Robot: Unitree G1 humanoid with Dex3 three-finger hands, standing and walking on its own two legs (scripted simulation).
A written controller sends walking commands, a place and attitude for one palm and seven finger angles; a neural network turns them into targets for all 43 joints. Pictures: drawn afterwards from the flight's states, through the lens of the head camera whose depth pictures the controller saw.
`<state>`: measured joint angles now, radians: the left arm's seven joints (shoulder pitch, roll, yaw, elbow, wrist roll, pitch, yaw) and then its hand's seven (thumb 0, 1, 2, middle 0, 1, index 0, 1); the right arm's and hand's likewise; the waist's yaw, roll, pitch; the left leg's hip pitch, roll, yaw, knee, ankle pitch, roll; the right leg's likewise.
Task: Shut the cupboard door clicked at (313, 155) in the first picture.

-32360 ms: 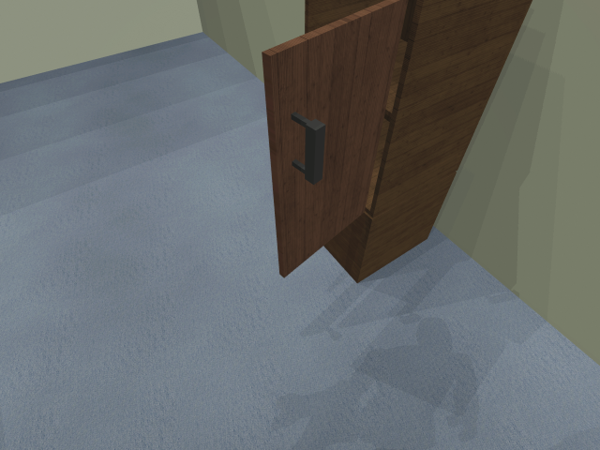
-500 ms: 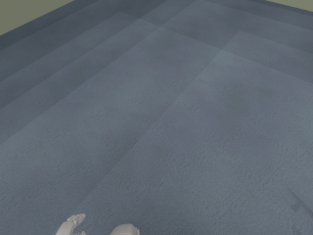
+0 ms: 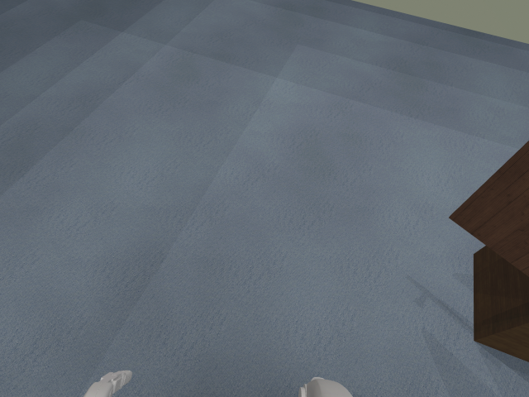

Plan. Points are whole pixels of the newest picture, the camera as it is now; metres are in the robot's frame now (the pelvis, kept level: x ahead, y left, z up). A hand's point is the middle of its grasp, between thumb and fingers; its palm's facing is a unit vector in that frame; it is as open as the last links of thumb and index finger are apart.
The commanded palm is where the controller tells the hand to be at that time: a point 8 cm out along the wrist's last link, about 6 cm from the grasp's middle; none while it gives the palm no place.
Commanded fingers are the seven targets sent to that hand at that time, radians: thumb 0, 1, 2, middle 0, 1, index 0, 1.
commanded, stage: turn to face it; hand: left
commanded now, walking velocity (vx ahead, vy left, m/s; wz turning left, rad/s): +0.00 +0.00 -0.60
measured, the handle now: out of the picture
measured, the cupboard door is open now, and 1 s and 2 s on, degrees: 64 64 64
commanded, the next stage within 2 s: take the last steps up to it in 1.22 s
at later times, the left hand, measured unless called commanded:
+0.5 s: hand (172, 372) +0.17 +0.17 -0.19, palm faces -0.26 -0.95 -0.19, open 7.4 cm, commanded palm none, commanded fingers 0.00 0.90 0.90 -0.20 -0.30 -0.20 -0.30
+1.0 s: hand (231, 331) +0.24 +0.07 -0.16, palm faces -0.56 -0.78 -0.27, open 7.4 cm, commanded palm none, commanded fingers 0.00 0.90 0.90 -0.20 -0.30 -0.20 -0.30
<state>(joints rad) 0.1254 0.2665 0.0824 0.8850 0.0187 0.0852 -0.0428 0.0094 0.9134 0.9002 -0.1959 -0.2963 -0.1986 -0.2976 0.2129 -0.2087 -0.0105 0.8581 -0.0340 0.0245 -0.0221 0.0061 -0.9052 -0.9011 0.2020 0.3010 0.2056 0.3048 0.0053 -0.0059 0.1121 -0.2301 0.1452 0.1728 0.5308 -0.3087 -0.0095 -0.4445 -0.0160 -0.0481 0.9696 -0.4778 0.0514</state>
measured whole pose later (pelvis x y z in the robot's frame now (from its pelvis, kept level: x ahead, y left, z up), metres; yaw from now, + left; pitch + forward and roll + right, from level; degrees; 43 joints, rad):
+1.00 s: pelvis +0.03 -0.04 -0.01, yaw -34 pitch +2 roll +0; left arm 0.14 0.21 0.04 0.90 0.02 0.03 0.00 0.01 0.91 0.90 -0.20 -0.30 -0.20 -0.30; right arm 0.21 -0.28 -0.05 0.92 -0.02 0.07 -0.02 0.01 -0.91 -0.90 0.20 0.30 0.20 0.30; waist -0.03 0.06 0.09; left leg -0.48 0.10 0.06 1.08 -0.47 -0.08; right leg -0.27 0.00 -0.02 0.55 -0.31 -0.01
